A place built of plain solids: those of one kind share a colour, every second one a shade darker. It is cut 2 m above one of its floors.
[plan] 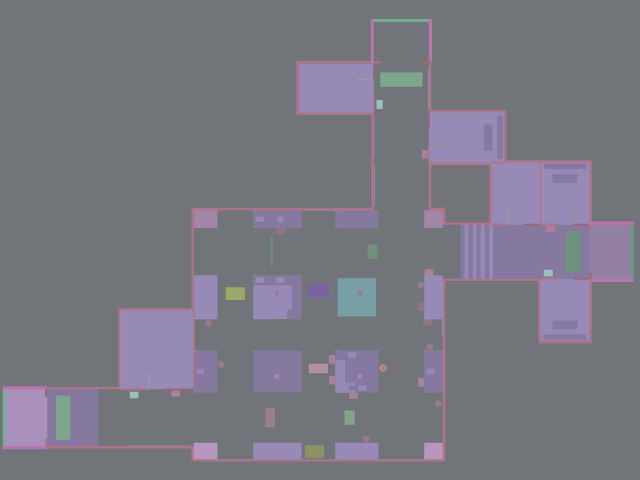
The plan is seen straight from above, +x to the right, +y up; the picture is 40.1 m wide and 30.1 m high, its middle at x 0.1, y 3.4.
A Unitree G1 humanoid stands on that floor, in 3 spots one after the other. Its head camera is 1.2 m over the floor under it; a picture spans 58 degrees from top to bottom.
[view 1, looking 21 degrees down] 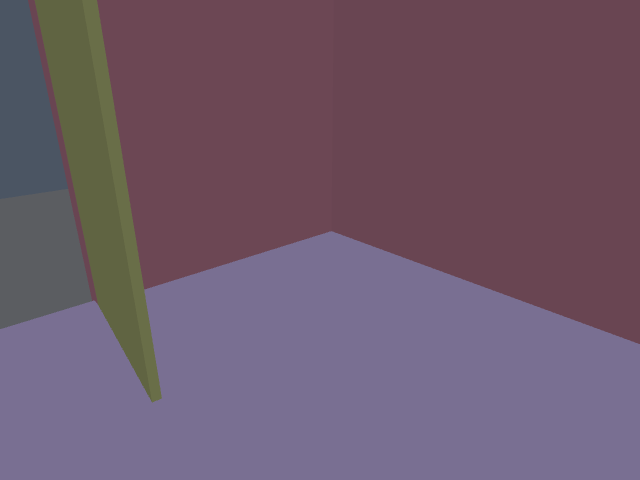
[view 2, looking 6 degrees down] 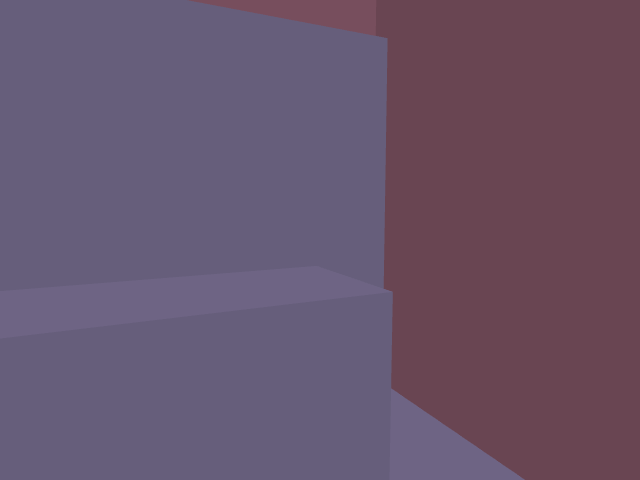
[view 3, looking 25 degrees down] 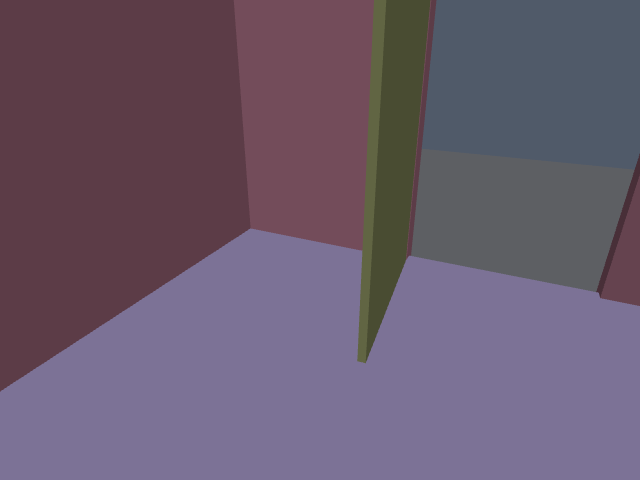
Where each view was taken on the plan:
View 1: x -10.11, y -3.49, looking -132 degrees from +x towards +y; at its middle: piece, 3.35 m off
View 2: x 1.12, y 12.93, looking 154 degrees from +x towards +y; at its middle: piece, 2.17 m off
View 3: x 9.28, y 9.87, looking -155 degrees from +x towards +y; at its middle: wall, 2.80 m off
